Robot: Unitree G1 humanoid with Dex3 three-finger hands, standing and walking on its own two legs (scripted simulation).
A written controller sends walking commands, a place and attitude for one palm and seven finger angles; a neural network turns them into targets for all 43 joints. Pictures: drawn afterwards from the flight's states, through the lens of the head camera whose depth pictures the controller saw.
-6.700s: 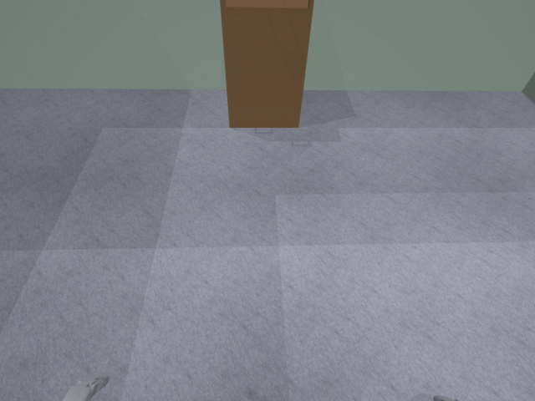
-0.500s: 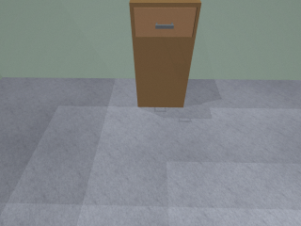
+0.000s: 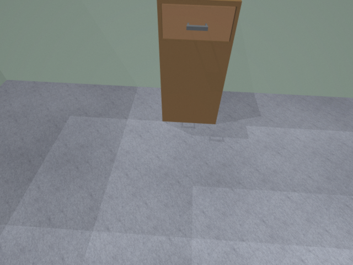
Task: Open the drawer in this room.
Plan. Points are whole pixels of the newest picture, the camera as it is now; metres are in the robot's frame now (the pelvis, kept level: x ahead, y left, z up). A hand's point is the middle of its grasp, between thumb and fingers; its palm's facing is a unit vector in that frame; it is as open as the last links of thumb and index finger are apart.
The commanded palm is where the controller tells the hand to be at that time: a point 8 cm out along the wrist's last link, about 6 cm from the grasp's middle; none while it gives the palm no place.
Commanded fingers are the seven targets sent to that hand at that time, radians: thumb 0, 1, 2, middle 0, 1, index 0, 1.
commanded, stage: look at it before walking up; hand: left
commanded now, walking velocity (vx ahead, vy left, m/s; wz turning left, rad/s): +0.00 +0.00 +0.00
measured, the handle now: (197, 26) +1.27 -0.03 +0.01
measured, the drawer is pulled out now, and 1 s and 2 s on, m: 0.00 0.00 0.00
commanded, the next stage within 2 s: walk to a spot facing it in 0.54 s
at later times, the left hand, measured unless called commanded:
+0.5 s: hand out of the picture -0.02 +0.16 -0.18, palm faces +0.03 -0.98 -0.17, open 7.4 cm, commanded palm none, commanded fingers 0.00 0.90 0.90 -0.20 -0.30 -0.20 -0.30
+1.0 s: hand out of the picture +0.06 +0.17 -0.17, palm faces -0.09 -0.97 -0.20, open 7.4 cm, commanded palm none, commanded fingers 0.00 0.90 0.90 -0.20 -0.30 -0.20 -0.30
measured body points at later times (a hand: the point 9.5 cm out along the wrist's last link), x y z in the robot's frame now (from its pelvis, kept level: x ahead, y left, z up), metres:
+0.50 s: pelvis -0.01 +0.00 +0.00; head +0.00 +0.00 +0.45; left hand -0.02 +0.21 -0.16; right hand -0.06 -0.20 -0.16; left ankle -0.04 +0.11 -0.74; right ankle +0.00 -0.09 -0.74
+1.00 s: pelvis +0.04 -0.01 -0.01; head +0.06 -0.04 +0.44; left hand +0.06 +0.22 -0.16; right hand -0.03 -0.23 -0.18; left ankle -0.04 +0.12 -0.74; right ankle +0.05 -0.12 -0.72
